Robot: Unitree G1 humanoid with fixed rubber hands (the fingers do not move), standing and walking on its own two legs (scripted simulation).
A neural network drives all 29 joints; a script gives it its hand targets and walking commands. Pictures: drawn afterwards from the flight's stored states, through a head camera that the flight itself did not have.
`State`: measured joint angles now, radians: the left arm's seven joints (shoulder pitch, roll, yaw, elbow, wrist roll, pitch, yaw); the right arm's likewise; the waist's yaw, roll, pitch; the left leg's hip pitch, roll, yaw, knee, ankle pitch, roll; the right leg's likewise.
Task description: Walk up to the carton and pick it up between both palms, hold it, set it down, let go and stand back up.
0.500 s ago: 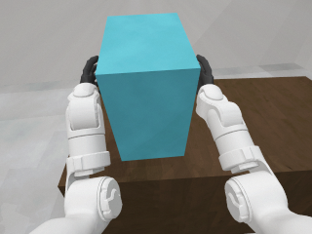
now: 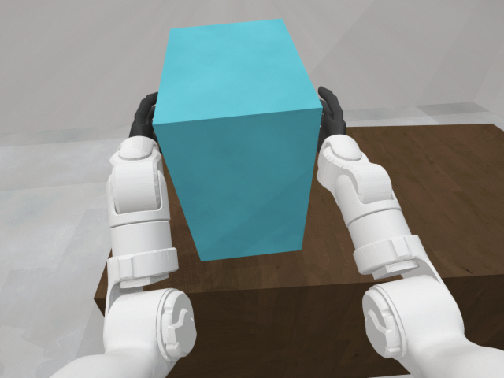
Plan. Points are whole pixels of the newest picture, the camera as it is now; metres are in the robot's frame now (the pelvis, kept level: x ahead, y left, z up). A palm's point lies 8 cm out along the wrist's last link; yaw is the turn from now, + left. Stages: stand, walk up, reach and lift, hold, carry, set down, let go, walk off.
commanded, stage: hold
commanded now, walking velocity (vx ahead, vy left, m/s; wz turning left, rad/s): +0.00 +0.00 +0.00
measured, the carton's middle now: (239, 145) +0.42 +0.00 +0.21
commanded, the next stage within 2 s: none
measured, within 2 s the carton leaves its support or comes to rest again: neither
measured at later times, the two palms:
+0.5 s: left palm (147, 146) +0.37 +0.14 +0.25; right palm (331, 142) +0.36 -0.13 +0.24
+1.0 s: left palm (144, 146) +0.36 +0.14 +0.25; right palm (329, 142) +0.36 -0.13 +0.24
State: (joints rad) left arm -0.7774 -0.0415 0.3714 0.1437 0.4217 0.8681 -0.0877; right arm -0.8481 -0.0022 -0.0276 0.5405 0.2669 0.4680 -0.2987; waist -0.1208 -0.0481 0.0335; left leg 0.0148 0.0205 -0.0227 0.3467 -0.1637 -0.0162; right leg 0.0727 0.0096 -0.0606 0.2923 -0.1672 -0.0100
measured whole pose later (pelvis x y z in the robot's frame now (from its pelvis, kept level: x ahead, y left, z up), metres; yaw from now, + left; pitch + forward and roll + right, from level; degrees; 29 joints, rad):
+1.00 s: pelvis +0.00 +0.00 +0.00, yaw +0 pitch -12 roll -1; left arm -0.77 -0.04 0.38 0.13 0.43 0.88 -0.10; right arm -0.84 0.01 -0.02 0.54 0.25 0.46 -0.30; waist -0.12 -0.05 0.04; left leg 0.03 0.02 -0.03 0.33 -0.16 -0.02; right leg 0.08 0.01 -0.06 0.29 -0.17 -0.01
